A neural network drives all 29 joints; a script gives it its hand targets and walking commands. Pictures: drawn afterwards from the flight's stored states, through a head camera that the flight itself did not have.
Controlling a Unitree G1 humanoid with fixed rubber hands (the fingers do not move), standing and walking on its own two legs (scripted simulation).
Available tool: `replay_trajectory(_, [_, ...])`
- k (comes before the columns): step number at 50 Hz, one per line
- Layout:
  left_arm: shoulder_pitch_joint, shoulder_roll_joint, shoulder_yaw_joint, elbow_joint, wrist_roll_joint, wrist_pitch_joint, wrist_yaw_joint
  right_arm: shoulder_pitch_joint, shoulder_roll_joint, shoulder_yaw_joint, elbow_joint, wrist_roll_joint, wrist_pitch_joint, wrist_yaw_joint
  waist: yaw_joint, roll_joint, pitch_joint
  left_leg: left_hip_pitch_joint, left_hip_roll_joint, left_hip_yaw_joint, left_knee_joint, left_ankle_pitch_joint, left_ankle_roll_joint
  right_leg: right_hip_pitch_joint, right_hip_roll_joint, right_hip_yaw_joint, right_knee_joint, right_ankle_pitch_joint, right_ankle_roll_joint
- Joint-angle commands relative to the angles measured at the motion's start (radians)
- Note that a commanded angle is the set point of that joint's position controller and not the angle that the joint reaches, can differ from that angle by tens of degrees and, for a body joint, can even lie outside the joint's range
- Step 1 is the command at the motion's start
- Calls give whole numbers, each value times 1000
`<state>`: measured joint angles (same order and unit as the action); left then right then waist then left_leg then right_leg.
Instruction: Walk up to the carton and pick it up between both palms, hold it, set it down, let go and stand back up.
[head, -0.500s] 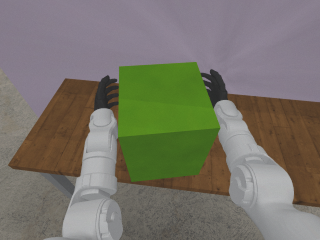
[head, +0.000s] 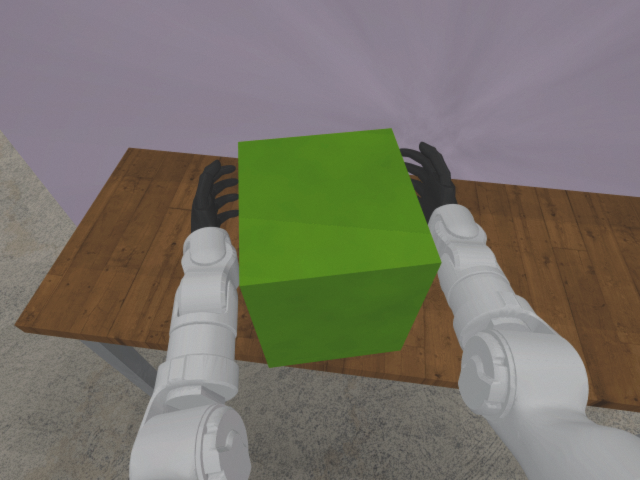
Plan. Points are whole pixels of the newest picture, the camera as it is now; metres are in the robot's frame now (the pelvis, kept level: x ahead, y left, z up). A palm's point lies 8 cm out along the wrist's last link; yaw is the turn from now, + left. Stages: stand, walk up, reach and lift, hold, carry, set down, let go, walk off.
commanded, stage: set down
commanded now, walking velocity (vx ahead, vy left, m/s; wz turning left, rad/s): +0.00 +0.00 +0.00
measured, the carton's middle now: (326, 255) +0.39 +0.04 +0.02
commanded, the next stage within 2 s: none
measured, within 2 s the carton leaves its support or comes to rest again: rests again in 0.58 s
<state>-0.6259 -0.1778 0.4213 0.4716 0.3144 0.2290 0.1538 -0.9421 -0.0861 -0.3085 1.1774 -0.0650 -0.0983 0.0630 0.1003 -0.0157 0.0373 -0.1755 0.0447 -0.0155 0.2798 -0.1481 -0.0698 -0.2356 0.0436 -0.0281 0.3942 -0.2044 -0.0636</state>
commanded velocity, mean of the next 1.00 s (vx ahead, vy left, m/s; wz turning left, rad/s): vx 0.00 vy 0.00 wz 0.00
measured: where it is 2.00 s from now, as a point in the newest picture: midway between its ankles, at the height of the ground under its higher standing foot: outside the picture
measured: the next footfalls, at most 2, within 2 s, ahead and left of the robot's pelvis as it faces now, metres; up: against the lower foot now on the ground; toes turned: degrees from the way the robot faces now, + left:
none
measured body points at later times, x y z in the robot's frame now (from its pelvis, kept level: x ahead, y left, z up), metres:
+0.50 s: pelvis +0.00 +0.00 +0.00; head +0.04 +0.00 +0.45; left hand +0.38 +0.19 +0.08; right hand +0.45 -0.10 +0.08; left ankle -0.01 +0.17 -0.75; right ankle +0.00 -0.07 -0.75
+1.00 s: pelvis +0.00 +0.00 +0.00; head +0.05 +0.00 +0.45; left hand +0.38 +0.19 +0.08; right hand +0.45 -0.10 +0.08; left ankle -0.01 +0.17 -0.75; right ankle +0.00 -0.07 -0.75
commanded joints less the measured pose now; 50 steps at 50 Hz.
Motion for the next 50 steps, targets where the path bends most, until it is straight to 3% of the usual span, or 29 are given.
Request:
replay_trajectory(1, [-474,-474,-231,-75,60,-76,-34,-393,378,64,-105,-176,-82,102,21,15,-617,76,-23,109,64,418,27,80,5,-64,-105,325,44])
replay_trajectory(4, [-472,-457,-196,-69,67,-83,-40,-390,396,74,-102,-173,-78,100,36,-24,-593,54,-29,121,66,416,37,103,3,-56,-100,338,44])
replay_trajectory(5, [-459,-463,-195,-68,73,-78,-39,-382,390,61,-100,-174,-78,104,24,3,-589,54,-29,122,60,399,37,111,4,-52,-104,318,45])
replay_trajectory(10, [-437,-460,-181,-53,78,-86,-38,-387,386,57,-101,-173,-85,112,39,-12,-590,52,-26,118,60,382,46,82,4,-46,-116,273,39])
replay_trajectory(16, [-425,-479,-212,-66,66,-115,-37,-376,400,74,-118,-178,-102,110,34,-10,-616,52,-23,121,75,430,32,93,8,-51,-93,376,41])
replay_trajectory(17, [-416,-477,-202,-59,73,-112,-37,-361,387,60,-111,-186,-104,111,32,20,-605,46,-24,114,61,406,38,89,1,-48,-99,332,38])
replay_trajectory(19, [-440,-440,-181,-48,81,-119,-39,-373,382,56,-104,-180,-99,107,34,-18,-554,14,-31,126,58,368,48,105,3,-52,-97,306,45])
replay_trajectory(22, [-415,-434,-164,-28,91,-121,-39,-364,391,65,-110,-187,-98,109,51,-27,-567,-21,-34,126,52,358,57,134,-4,-37,-90,336,49])
replay_trajectory(25, [-408,-426,-143,-28,101,-116,-43,-343,366,47,-78,-195,-82,118,49,-16,-520,-12,-32,131,38,318,62,106,-2,-35,-108,249,37])
replay_trajectory(26, [-401,-415,-157,-27,89,-118,-43,-342,357,48,-103,-195,-89,115,43,-42,-524,-13,-32,132,44,311,63,111,-9,-37,-105,272,45])
replay_trajectory(27, [-416,-422,-158,-31,97,-115,-47,-333,366,36,-96,-212,-81,117,21,-29,-526,-23,-40,130,39,290,65,108,-6,-37,-104,253,48])
replay_trajectory(30, [-385,-408,-126,-36,104,-121,-39,-313,371,36,-92,-199,-78,115,59,-36,-494,-21,-37,140,29,284,65,122,-5,-35,-102,229,49])
replay_trajectory(36, [-378,-418,-155,-48,91,-132,-39,-322,353,31,-128,-198,-95,115,41,-23,-559,1,-38,129,48,325,65,102,0,-40,-102,253,41])
replay_trajectory(37, [-378,-404,-132,-33,96,-136,-39,-317,362,15,-107,-199,-89,111,32,-50,-524,-25,-41,132,49,319,71,106,0,-36,-100,254,47])
replay_trajectory(38, [-353,-410,-134,-18,98,-132,-39,-308,367,37,-110,-191,-86,113,55,-41,-516,-28,-39,131,46,324,68,126,-6,-27,-95,290,48])
replay_trajectory(40, [-349,-392,-128,-13,95,-138,-42,-281,354,23,-109,-205,-84,110,38,-49,-499,-39,-39,134,37,306,72,134,-15,-33,-92,300,53])
replay_trajectory(42, [-319,-396,-103,3,112,-128,-50,-281,352,14,-110,-213,-81,111,50,-40,-476,-52,-43,140,35,307,73,135,-13,-29,-95,300,51])
replay_trajectory(43, [-323,-397,-126,-18,102,-140,-46,-282,334,22,-119,-210,-91,108,26,-42,-508,-31,-42,130,47,338,65,121,-1,-42,-81,328,51])
replay_trajectory(45, [-322,-361,-119,0,93,-150,-42,-271,312,16,-93,-206,-96,99,41,-59,-517,-47,-36,140,49,338,68,145,-14,-28,-77,366,53])
replay_trajectory(46, [-334,-349,-130,-24,90,-154,-33,-294,284,3,-130,-211,-98,94,28,-45,-530,-47,-38,125,46,335,72,137,-11,-31,-82,336,54])
replay_trajectory(47, [-339,-343,-98,-10,107,-160,-32,-313,296,12,-136,-207,-96,95,58,-52,-505,-60,-41,136,41,323,75,132,-10,-26,-84,308,58])
replay_trajectory(50, [-341,-311,-72,1,117,-153,-26,-311,283,-1,-146,-216,-83,89,59,-66,-469,-101,-44,135,27,280,87,149,-16,-23,-96,277,64])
